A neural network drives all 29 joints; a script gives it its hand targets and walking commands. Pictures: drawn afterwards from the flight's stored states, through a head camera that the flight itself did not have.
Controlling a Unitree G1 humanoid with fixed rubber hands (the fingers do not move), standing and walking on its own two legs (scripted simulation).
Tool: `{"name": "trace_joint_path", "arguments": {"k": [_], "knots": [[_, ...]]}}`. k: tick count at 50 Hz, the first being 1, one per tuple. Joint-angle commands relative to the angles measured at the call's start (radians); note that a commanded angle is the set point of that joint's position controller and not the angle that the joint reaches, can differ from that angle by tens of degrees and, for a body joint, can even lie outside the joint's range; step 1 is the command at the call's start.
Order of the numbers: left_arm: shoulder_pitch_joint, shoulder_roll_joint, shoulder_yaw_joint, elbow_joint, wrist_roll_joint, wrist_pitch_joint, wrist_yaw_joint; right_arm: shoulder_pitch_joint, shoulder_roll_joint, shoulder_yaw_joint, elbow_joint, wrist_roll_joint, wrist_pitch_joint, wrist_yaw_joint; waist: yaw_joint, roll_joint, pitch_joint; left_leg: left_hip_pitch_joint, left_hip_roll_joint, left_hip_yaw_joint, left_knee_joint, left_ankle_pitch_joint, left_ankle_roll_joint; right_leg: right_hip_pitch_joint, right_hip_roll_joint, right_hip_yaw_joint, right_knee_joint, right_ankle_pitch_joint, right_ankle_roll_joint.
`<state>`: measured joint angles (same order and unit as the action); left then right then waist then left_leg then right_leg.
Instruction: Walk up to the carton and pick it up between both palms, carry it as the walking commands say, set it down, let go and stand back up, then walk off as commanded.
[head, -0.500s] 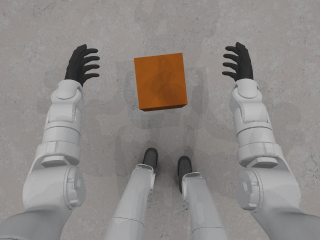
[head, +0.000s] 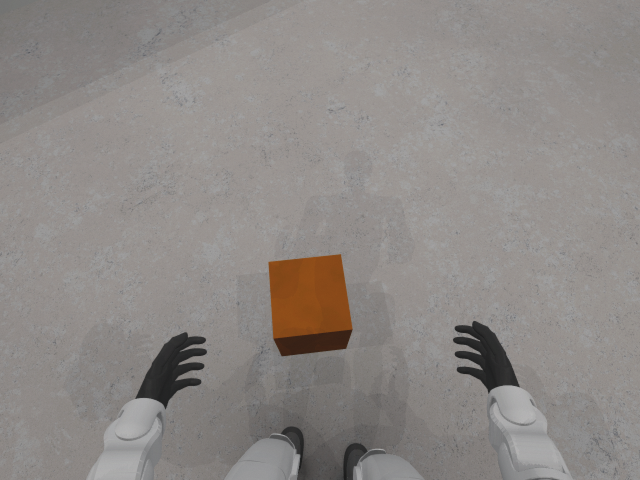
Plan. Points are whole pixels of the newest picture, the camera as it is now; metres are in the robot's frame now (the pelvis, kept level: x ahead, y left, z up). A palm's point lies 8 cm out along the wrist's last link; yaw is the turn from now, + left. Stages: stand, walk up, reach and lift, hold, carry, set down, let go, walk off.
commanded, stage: let go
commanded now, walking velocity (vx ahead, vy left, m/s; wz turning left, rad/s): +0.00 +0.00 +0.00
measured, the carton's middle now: (309, 308) +0.49 +0.08 -0.64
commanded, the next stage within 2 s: stand in 0.68 s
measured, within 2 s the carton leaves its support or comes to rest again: neither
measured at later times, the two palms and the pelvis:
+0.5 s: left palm (162, 393) +0.19 +0.22 -0.06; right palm (542, 441) +0.18 -0.24 -0.06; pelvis +0.03 -0.01 +0.01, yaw +0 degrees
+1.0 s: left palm (112, 413) +0.17 +0.29 -0.09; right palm (582, 473) +0.15 -0.29 -0.08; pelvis +0.05 +0.01 +0.01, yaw -2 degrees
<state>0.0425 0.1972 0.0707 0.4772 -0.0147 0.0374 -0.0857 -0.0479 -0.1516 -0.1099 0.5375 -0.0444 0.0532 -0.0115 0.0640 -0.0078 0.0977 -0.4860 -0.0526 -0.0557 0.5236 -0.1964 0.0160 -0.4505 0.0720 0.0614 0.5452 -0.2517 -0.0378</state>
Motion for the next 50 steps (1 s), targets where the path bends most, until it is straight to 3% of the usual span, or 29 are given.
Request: {"name": "trace_joint_path", "arguments": {"k": [1,3,9,10,22,25,26,28,32,33,34,35,38,39,41,50], "knots": [[0.014,0.120,0.019,-0.175,0.006,-0.031,0.008,0.038,-0.093,0.000,-0.146,0.013,-0.037,0.018,-0.019,0.015,-0.299,0.355,0.035,0.034,-0.064,0.019,-0.025,0.124,-0.063,-0.022,-0.127,-0.041,0.033],[0.027,0.121,0.010,-0.193,0.001,-0.026,0.006,0.071,-0.098,0.001,-0.164,0.017,-0.038,0.024,-0.036,-0.010,-0.212,0.397,0.026,0.043,-0.068,0.004,-0.026,0.112,-0.081,-0.013,-0.159,-0.058,0.024],[0.098,0.132,0.003,-0.213,0.021,0.008,0.010,0.168,-0.114,0.025,-0.225,0.042,-0.016,0.049,-0.044,-0.017,-0.112,0.504,0.018,0.050,-0.082,0.059,-0.018,0.185,-0.102,-0.003,-0.211,0.015,0.021],[0.111,0.132,0.002,-0.206,0.023,0.016,0.010,0.189,-0.117,0.026,-0.226,0.038,-0.011,0.052,-0.051,-0.040,-0.092,0.517,0.015,0.049,-0.080,0.063,-0.016,0.180,-0.109,0.004,-0.221,0.016,0.019],[0.129,0.127,0.014,-0.158,0.039,0.086,0.022,0.220,-0.149,0.032,-0.230,0.035,0.059,0.073,-0.062,0.017,-0.056,0.470,0.020,0.029,-0.094,0.130,-0.002,0.302,-0.066,-0.008,-0.157,0.185,0.041],[0.137,0.115,0.016,-0.158,0.031,0.116,0.040,0.222,-0.162,0.026,-0.220,0.036,0.050,0.063,-0.060,-0.019,-0.089,0.452,0.017,0.026,-0.087,0.160,-0.005,0.309,-0.055,-0.019,-0.138,0.230,0.050],[0.136,0.117,0.016,-0.155,0.036,0.124,0.046,0.217,-0.160,0.035,-0.225,0.045,0.040,0.059,-0.051,-0.005,-0.093,0.430,0.014,0.024,-0.079,0.178,-0.006,0.304,-0.054,-0.022,-0.130,0.255,0.052],[0.134,0.124,0.008,-0.174,0.028,0.145,0.061,0.233,-0.164,0.030,-0.222,0.050,0.025,0.046,-0.060,-0.030,-0.146,0.436,0.006,0.022,-0.064,0.198,-0.007,0.309,-0.053,-0.027,-0.117,0.302,0.057],[0.121,0.126,-0.014,-0.202,0.021,0.158,0.070,0.234,-0.159,0.035,-0.217,0.058,0.022,0.042,-0.079,-0.013,-0.169,0.424,0.005,0.013,-0.045,0.174,-0.020,0.288,-0.054,-0.029,-0.109,0.282,0.051],[0.134,0.134,-0.014,-0.191,0.023,0.165,0.073,0.254,-0.159,0.035,-0.202,0.051,0.025,0.041,-0.086,-0.027,-0.160,0.409,0.006,0.012,-0.041,0.166,-0.021,0.286,-0.055,-0.027,-0.110,0.282,0.049],[0.112,0.231,0.010,-0.052,0.040,0.083,0.093,0.253,-0.267,0.011,-0.013,0.010,-0.001,0.012,-0.048,-0.068,-0.196,0.303,0.087,-0.012,-0.049,0.095,-0.031,0.260,-0.106,0.046,-0.101,0.089,0.038],[0.112,0.242,0.008,-0.033,0.048,0.042,0.094,0.273,-0.277,0.005,-0.003,0.003,-0.014,0.003,-0.072,-0.048,-0.177,0.288,0.093,-0.023,-0.057,0.051,-0.019,0.250,-0.120,0.070,-0.116,0.018,0.025],[0.113,0.234,0.005,0.019,0.056,-0.016,0.087,0.233,-0.271,0.014,0.037,0.001,-0.051,0.002,-0.071,-0.004,-0.145,0.263,0.109,-0.055,-0.090,-0.039,-0.004,0.203,-0.119,0.099,-0.120,-0.049,0.014],[0.111,0.235,0.004,0.035,0.053,-0.022,0.082,0.226,-0.285,0.012,0.050,0.000,-0.060,0.005,-0.066,0.023,-0.141,0.253,0.111,-0.067,-0.103,-0.051,0.001,0.204,-0.113,0.095,-0.112,-0.014,0.011],[0.133,0.236,0.004,0.069,0.051,-0.037,0.083,0.210,-0.281,0.016,0.080,0.006,-0.072,0.006,-0.056,0.036,-0.148,0.263,0.120,-0.070,-0.099,0.048,0.004,0.226,-0.119,0.101,-0.105,0.073,0.010],[0.157,0.289,-0.003,0.177,0.040,-0.062,0.101,0.210,-0.335,0.020,0.195,0.018,-0.086,0.001,-0.070,0.013,-0.192,0.353,0.135,-0.070,-0.090,0.277,0.002,0.276,-0.128,0.107,-0.107,0.277,0.014]]}}
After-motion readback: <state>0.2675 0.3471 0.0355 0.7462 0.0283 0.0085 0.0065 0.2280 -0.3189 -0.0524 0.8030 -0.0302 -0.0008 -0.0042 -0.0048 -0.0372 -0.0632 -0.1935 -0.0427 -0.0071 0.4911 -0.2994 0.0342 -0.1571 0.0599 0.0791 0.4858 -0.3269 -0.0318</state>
